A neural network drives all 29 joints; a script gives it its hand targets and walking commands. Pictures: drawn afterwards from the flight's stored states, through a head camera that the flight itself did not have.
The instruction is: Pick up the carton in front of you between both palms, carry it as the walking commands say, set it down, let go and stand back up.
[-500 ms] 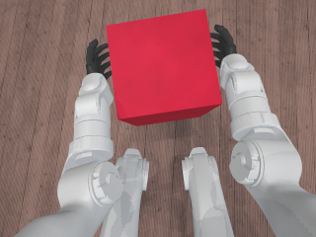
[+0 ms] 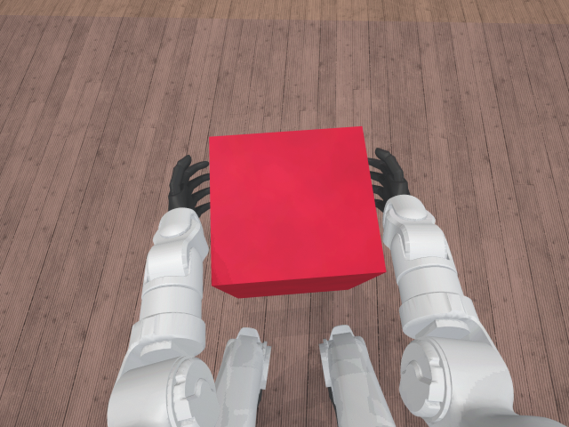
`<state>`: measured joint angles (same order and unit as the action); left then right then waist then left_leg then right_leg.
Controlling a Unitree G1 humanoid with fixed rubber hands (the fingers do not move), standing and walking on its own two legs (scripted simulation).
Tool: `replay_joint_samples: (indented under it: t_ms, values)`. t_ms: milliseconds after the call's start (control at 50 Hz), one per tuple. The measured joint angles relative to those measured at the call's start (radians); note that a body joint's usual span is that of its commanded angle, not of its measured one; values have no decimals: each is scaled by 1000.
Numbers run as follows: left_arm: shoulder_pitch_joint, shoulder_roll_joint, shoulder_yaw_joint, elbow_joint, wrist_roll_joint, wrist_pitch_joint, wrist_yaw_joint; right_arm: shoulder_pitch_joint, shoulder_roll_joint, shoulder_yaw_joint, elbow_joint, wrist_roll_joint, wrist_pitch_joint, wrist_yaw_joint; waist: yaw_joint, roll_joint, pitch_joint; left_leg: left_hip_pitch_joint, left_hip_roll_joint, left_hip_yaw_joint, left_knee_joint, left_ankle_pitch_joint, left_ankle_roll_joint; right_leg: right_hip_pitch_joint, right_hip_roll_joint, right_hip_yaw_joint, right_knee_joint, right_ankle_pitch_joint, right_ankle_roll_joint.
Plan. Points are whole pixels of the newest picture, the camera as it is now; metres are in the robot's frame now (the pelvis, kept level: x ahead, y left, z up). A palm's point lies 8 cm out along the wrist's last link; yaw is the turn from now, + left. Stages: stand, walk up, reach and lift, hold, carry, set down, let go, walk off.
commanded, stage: reach and lift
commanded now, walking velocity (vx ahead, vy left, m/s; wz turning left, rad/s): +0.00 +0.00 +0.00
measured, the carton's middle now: (290, 225) +0.43 +0.00 -0.11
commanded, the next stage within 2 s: hold in 1.82 s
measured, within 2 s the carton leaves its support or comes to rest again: neither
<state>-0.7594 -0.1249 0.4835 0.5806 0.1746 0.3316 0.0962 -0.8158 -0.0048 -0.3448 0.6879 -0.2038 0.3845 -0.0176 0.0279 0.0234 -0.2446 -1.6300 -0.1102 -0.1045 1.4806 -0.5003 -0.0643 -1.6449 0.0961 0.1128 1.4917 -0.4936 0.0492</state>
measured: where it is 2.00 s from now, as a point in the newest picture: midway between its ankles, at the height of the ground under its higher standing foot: (295, 416)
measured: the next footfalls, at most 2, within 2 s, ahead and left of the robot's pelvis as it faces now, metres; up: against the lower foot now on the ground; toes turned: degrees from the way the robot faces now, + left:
none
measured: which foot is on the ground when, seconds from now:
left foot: down 0.00-1.00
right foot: down 0.00-1.00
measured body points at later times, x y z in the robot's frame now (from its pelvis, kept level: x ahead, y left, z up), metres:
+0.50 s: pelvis +0.05 +0.01 +0.14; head +0.13 +0.00 +0.58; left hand +0.40 +0.15 +0.11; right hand +0.40 -0.15 +0.10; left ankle +0.08 +0.14 -0.55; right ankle +0.08 -0.13 -0.55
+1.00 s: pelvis +0.06 +0.00 +0.19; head +0.03 +0.01 +0.64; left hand +0.37 +0.15 +0.21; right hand +0.36 -0.15 +0.21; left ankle +0.08 +0.14 -0.55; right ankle +0.08 -0.13 -0.55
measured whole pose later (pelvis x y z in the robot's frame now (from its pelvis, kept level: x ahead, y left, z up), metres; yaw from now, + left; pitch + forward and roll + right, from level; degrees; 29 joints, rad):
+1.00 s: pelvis +0.06 +0.00 +0.19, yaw -1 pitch -2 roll +0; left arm -0.32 -0.17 0.32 0.44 0.31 0.58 0.00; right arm -0.29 0.16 -0.28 0.42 -0.30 0.63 0.00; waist 0.00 0.00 -0.06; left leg -0.19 -0.04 -0.15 0.46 -0.23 -0.01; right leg -0.19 0.04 0.14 0.45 -0.22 0.02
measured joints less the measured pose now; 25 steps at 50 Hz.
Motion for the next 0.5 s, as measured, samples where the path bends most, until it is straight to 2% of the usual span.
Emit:
replay_joint_samples:
  t_ms: [300, 500]
  values:
    - [205, -32, -50, 1, 28, -38, -26, 237, 70, 2, -41, -12, -45, -2, -9, -5, 8, 437, 17, -24, -336, 65, 23, 444, -15, 8, -345, 64, -13]
    - [347, -52, -103, -45, 37, -23, -36, 393, 99, 36, -107, -7, -31, -1, -18, -5, 42, 765, 32, -31, -587, 129, 38, 774, -29, 21, -602, 130, -17]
